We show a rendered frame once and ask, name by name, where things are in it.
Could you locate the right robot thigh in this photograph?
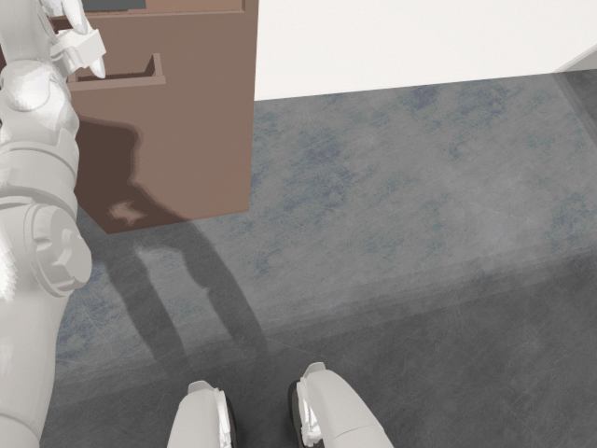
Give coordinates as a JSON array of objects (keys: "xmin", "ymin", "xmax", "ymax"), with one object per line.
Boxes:
[{"xmin": 297, "ymin": 370, "xmax": 394, "ymax": 448}]

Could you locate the robot thigh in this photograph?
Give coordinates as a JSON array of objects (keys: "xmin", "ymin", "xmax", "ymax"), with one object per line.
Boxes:
[
  {"xmin": 167, "ymin": 388, "xmax": 230, "ymax": 448},
  {"xmin": 297, "ymin": 370, "xmax": 394, "ymax": 448}
]

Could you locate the robot left upper arm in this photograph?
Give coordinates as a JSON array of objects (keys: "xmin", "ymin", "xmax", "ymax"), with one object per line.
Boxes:
[{"xmin": 0, "ymin": 203, "xmax": 91, "ymax": 448}]

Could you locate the cabinet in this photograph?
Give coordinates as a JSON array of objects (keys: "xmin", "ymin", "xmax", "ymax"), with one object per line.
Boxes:
[{"xmin": 0, "ymin": 0, "xmax": 259, "ymax": 234}]

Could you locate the robot left hand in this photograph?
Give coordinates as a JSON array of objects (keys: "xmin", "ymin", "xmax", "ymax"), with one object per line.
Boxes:
[{"xmin": 0, "ymin": 0, "xmax": 106, "ymax": 83}]

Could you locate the left robot forearm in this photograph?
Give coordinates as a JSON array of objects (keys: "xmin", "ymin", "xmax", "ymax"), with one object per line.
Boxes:
[{"xmin": 0, "ymin": 60, "xmax": 79, "ymax": 223}]

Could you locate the left robot thigh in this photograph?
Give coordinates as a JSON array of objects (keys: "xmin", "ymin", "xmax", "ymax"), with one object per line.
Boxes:
[{"xmin": 167, "ymin": 388, "xmax": 230, "ymax": 448}]

